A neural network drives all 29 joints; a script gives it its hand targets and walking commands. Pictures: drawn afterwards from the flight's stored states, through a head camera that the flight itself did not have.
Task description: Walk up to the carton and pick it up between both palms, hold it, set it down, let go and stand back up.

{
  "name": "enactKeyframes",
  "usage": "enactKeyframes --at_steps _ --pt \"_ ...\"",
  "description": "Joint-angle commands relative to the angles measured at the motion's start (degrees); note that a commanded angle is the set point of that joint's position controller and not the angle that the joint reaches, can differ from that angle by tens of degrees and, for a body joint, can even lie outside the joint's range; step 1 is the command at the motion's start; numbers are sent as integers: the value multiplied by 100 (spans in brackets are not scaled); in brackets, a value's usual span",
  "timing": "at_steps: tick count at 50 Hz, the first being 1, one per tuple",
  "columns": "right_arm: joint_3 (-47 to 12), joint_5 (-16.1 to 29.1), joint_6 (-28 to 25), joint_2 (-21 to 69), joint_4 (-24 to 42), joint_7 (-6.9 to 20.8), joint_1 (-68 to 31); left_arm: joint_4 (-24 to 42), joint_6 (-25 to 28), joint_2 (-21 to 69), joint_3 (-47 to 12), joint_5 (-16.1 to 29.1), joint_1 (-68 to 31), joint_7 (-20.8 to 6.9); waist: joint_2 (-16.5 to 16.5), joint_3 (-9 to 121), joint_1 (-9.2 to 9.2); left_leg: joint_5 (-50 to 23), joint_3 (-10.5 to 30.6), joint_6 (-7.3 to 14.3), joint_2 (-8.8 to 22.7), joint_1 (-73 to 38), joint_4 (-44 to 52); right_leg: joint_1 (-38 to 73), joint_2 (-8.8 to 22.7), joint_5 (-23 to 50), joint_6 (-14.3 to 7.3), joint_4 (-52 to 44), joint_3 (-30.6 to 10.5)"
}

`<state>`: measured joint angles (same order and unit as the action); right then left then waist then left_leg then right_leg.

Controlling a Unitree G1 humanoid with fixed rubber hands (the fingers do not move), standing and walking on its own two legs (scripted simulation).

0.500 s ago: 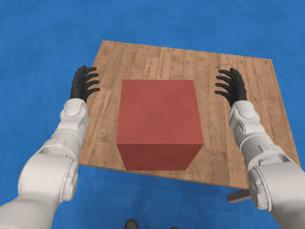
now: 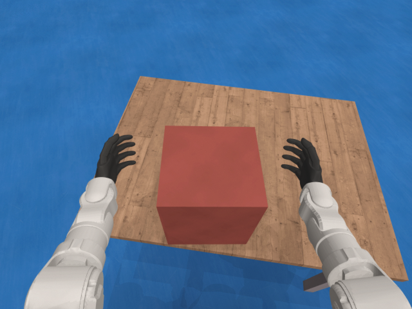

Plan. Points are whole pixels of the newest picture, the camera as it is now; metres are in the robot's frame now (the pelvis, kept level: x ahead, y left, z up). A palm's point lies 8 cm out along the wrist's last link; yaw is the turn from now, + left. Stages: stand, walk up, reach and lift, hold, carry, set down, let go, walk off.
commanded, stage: set down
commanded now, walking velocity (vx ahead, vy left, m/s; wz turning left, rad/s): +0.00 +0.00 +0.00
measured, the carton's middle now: (208, 189) +0.40 +0.02 -0.10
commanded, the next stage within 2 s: none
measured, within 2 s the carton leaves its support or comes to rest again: neither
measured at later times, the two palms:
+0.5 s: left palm (104, 217) +0.29 +0.23 -0.03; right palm (314, 223) +0.29 -0.19 -0.02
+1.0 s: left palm (97, 261) +0.21 +0.23 -0.06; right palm (320, 269) +0.22 -0.20 -0.05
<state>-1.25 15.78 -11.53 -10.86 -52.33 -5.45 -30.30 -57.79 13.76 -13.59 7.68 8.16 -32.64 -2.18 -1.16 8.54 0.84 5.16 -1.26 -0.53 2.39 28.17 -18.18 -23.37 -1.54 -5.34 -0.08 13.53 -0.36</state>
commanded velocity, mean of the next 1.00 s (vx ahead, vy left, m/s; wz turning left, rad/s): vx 0.00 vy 0.00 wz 0.00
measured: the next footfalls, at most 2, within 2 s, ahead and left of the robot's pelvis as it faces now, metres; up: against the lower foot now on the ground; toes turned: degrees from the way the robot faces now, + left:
none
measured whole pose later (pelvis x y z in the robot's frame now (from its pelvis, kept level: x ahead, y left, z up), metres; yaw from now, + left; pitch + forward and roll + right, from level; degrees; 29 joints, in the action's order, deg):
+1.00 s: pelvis +0.01 -0.01 -0.01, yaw -2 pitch +6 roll +0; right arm -6.3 13.1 -35.5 -7.1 -43.7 -1.5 5.1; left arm -42.3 31.1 -12.9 2.3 11.3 5.0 -2.5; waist -2.3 1.9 2.3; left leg 12.9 -3.1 -1.3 3.2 19.8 -27.0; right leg -17.6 -2.4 -14.1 -0.8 26.0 -2.7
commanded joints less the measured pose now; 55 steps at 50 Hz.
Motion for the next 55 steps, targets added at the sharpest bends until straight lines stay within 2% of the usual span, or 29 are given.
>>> enactKeyframes --at_steps 1,6,11,15,20,26,33,44,52,55 --pt "375 -250 -513 -868 1766 82 -2259 1835 664 -939 -83 272 -2002 203 540 3602 110 -2013 -237 -535 -371 -2856 -408 291 -329 1118 73 111 233" --pt "275 -236 -569 -746 1663 140 -1671 1792 837 -924 -292 442 -1369 291 490 3544 59 -1684 -259 -446 -354 -2612 -465 375 -246 1034 100 286 173" --pt "95 -212 -669 -496 1120 107 -813 1251 899 -693 -206 299 -498 156 318 2765 -3 -1714 -238 -401 -358 -2430 -538 479 -147 900 61 231 53" --pt "69 -295 -865 -351 1021 85 -269 1068 1013 -558 -111 150 45 44 208 2063 -14 -1621 -193 -404 -349 -2395 -532 534 -124 697 7 134 -18" --pt "106 -438 -1174 -318 1408 121 89 1385 1252 -645 -117 183 336 40 177 1713 37 -1333 -216 -403 -327 -2373 -474 611 -154 484 24 183 -41" --pt "67 -469 -1504 -379 1830 257 562 1856 1603 -779 -362 394 769 183 321 1770 98 -996 -291 -419 -322 -2244 -501 634 -193 380 60 432 -52" --pt "-149 -333 -1864 -278 1629 370 1545 1891 1788 -672 -448 439 1742 162 438 1516 129 -1143 -325 -457 -341 -2111 -694 607 -215 501 27 617 -125" --pt "-296 -259 -2559 -242 1638 378 2711 2313 1951 -610 -318 322 2960 -32 233 845 144 -1263 -371 -501 -374 -2084 -827 765 -296 642 66 807 -244" --pt "-401 -261 -2887 -140 1669 424 3368 2520 2042 -613 -385 347 3590 -27 268 469 199 -897 -440 -483 -380 -1942 -901 702 -284 276 71 978 -296" --pt "-375 -382 -2794 -95 1643 452 3374 2493 1929 -695 -441 409 3573 -7 222 286 188 -397 -456 -430 -350 -1857 -857 561 -227 -282 67 945 -304"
